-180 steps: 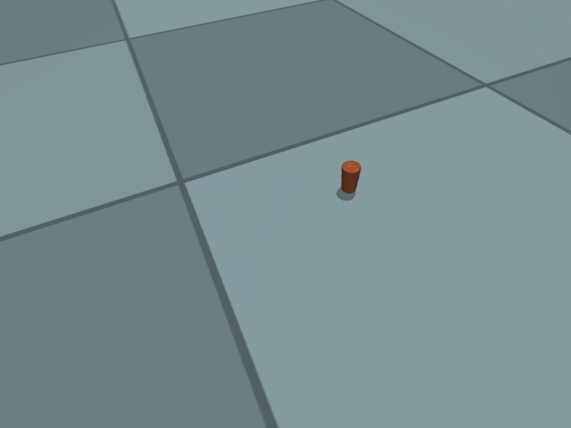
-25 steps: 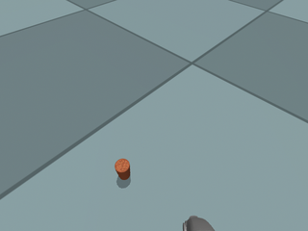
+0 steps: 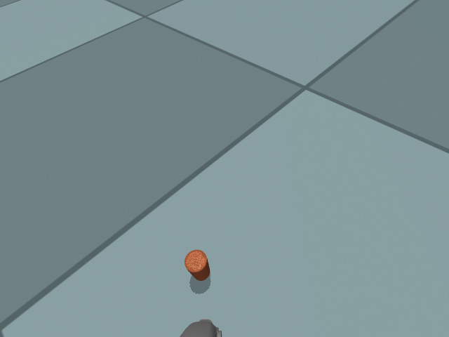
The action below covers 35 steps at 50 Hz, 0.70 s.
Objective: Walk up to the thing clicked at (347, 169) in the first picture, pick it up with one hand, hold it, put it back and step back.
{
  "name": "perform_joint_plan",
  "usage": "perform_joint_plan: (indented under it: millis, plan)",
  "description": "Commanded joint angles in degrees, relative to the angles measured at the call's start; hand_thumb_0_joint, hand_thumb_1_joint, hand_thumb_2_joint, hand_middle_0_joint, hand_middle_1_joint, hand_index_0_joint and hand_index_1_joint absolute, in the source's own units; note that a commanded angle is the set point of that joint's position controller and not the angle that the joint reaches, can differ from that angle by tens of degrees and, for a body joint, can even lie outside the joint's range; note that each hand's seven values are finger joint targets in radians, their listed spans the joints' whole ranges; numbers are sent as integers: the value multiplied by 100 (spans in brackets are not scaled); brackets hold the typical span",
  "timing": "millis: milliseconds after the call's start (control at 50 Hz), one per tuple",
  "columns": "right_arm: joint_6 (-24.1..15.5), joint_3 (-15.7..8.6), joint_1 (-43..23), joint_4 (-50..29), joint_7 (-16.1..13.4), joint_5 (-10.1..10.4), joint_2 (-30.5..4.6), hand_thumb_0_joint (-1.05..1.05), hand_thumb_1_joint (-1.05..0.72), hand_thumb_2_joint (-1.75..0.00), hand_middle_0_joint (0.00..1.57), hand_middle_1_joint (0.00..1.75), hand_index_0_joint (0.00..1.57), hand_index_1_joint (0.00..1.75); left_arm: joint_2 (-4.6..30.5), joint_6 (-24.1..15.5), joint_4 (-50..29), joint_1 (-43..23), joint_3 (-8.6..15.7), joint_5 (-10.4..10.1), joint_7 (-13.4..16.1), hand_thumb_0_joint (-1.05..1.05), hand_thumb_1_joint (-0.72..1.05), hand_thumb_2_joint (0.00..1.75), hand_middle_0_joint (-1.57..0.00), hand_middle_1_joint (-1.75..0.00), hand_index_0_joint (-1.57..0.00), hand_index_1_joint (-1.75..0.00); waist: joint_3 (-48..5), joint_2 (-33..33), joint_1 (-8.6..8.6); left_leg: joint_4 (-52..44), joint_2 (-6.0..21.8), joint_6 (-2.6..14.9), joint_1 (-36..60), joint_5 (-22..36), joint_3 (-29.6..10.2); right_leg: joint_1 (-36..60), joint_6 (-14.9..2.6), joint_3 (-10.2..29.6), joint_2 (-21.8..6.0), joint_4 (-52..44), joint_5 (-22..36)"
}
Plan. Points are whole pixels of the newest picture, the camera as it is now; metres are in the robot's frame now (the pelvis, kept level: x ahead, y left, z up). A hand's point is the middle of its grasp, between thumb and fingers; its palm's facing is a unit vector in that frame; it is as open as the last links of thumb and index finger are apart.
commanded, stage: walk up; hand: left
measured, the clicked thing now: (198, 266) +0.47 +0.23 -0.69
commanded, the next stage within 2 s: none
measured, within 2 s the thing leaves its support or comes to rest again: neither
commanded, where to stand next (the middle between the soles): +0.13 +0.02 m, yaw +0 degrees
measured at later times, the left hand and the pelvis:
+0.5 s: hand out of the picture +0.05 +0.28 -0.15, palm faces -0.01 -0.93 -0.37, open 7.4 cm; pelvis +0.00 +0.01 +0.00, yaw +1 degrees
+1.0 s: hand out of the picture +0.12 +0.27 -0.14, palm faces -0.05 -0.94 -0.33, open 7.4 cm; pelvis +0.02 +0.02 +0.01, yaw +0 degrees
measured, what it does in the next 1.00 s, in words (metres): steps on the spot: left foot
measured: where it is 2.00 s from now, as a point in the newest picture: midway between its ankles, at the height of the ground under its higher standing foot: outside the picture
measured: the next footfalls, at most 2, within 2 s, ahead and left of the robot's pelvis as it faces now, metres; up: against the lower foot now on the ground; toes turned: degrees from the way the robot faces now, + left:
left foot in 0.06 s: +0.10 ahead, +0.14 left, +0.00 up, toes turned +2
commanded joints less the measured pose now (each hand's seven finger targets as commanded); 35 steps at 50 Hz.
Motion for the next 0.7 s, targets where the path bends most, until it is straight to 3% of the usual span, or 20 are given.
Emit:
perform_joint_plan:
  millis: [0,20,40,60,80,100,120,140,180,240,280,300,320,340,360,380,420,500,640,680]
  plan:
    - [-156,-210,350,-73,-127,-18,-782,0,-90,-90,20,30,20,30,1576,10,-375,-450,423,-89,113,0,90,90,-20,-30,-20,-30,-822,-1428,-153,-963,-145,74,1277,649,429,-422,-917,782,-1244,-263,1870]
    - [-191,-226,308,-17,-147,-46,-857,0,-90,-90,20,30,20,30,1468,58,-348,-421,381,-120,114,0,90,90,-20,-30,-20,-30,-840,-1234,-172,-1286,-194,170,1485,845,363,-577,-791,812,-1152,-2,1582]
    - [-232,-241,344,19,-176,-79,-953,0,-90,-90,20,30,20,30,1343,102,-309,-372,335,-146,118,0,90,90,-20,-30,-20,-30,-841,-963,-218,-1740,-54,257,1581,999,80,-646,-611,823,-1051,284,1203]
    - [-266,-287,178,-22,-192,-146,-1267,0,-90,-90,20,30,20,30,1100,142,-277,-195,262,-198,113,0,90,90,-20,-30,-20,-30,-956,-1,-66,-2100,751,470,1651,1247,-1054,-914,-305,565,-593,776,339]
    - [-303,-256,-235,-160,-183,-123,-1458,0,-90,-90,20,30,20,30,936,190,-200,-78,207,-275,126,0,90,90,-20,-30,-20,-30,-879,558,131,-2565,1457,864,1297,1150,-2090,-833,-73,207,59,1080,-1003]
    - [-284,-292,-478,-132,-169,-54,-1666,0,-90,-90,20,30,20,30,1264,262,30,-130,300,-229,184,0,90,90,-20,-30,-20,-30,-885,859,-15,-2658,1732,1344,751,600,-2360,-404,-69,483,-52,1526,-1915]
    - [-266,-287,-637,-97,-181,-71,-1520,0,-90,-90,20,30,20,30,1373,279,151,-203,317,-186,172,0,90,90,-20,-30,-20,-30,-783,718,4,-2703,1592,1380,475,255,-2281,-221,-64,586,-140,1684,-1848]
    - [-267,-224,-671,-105,-188,-76,-1388,0,-90,-90,20,30,20,30,1375,285,232,-230,333,-173,136,0,90,90,-20,-30,-20,-30,-753,680,4,-2640,1306,1243,490,206,-1760,-232,-95,624,-113,1625,-1864]
    - [-295,-141,-735,-56,-211,-108,-1220,0,-90,-90,20,30,20,30,1252,277,354,-188,325,-179,98,0,90,90,-20,-30,-20,-30,-775,845,37,-2481,998,987,701,580,-1257,-333,-87,555,-89,1371,-1488]
    - [-264,-132,-788,43,-178,-82,-1208,0,-90,-90,20,30,20,30,1116,223,619,-103,284,-145,102,0,90,90,-20,-30,-20,-30,-1054,860,31,-2239,912,862,1232,810,-1211,-52,-30,298,69,363,-1163]
    - [-203,-95,-903,50,-166,-33,-1105,0,-90,-90,20,30,20,30,1040,138,811,-23,261,-91,143,0,90,90,-20,-30,-20,-30,-1200,576,116,-1883,874,755,1209,1212,-953,553,-22,263,67,-749,-393]
    - [-193,-42,-972,57,-167,11,-975,0,-90,-90,20,30,20,30,1164,82,839,-86,272,-35,172,0,90,90,-20,-30,-20,-30,-1246,317,123,-1737,797,611,1006,1406,-788,864,-37,532,-109,-880,43]
    - [-204,11,-917,87,-162,58,-790,0,-90,-90,20,30,20,30,1321,28,810,-271,293,18,190,0,90,90,-20,-30,-20,-30,-1200,-130,49,-1499,571,393,758,1529,-556,959,-196,1175,-518,-1012,372]
    - [-201,19,-895,197,-158,66,-760,0,-90,-90,20,30,20,30,1542,17,730,-724,300,-13,156,0,90,90,-20,-30,-20,-30,-999,-532,-167,-1674,205,286,1120,887,-247,289,-333,1413,-711,-944,119]
    - [-210,-20,-747,341,-162,38,-839,0,-90,-90,20,30,20,30,1500,33,664,-1039,269,-20,112,0,90,90,-20,-30,-20,-30,-930,-579,-315,-1842,210,270,1549,422,-218,-102,-325,1336,-748,-870,-204]
    - [-225,-48,-802,438,-164,-6,-925,0,-90,-90,20,30,20,30,1365,46,667,-1120,231,-61,92,0,90,90,-20,-30,-20,-30,-868,-450,-321,-2062,311,315,1680,284,-401,-260,-227,1111,-599,-849,-400]
    - [-250,-29,-1243,411,-127,-5,-997,0,-90,-90,20,30,20,30,1153,36,852,-824,154,-102,74,0,90,90,-20,-30,-20,-30,-812,-260,-100,-2181,526,449,1489,335,-604,17,-139,777,-337,-942,-278]
    - [-224,38,-1214,587,-95,-7,-847,0,-90,-90,20,30,20,30,1302,-25,1003,-1026,190,-54,70,0,90,90,-20,-30,-20,-30,-546,-770,-196,-2111,262,300,1473,567,-239,6,-195,1153,-586,-1399,-144]
    - [-219,54,-1260,873,-90,-34,-818,0,-90,-90,20,30,20,30,1231,22,1122,-1138,175,-69,68,0,90,90,-20,-30,-20,-30,-592,-732,-134,-2410,284,221,1634,699,-236,306,-110,996,-541,-1652,-68]
    - [-227,52,-1241,955,-101,-36,-835,0,-90,-90,20,30,20,30,1227,33,1129,-1178,179,-74,72,0,90,90,-20,-30,-20,-30,-685,-670,-125,-2467,326,205,1708,991,-220,443,-112,958,-540,-1638,152]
